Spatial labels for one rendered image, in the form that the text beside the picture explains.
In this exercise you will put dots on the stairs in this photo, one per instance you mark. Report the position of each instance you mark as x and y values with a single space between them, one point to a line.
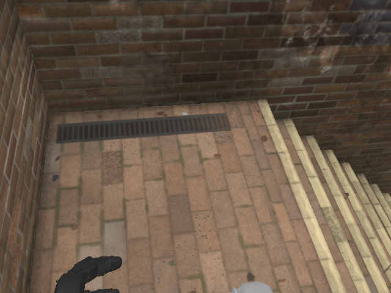
354 216

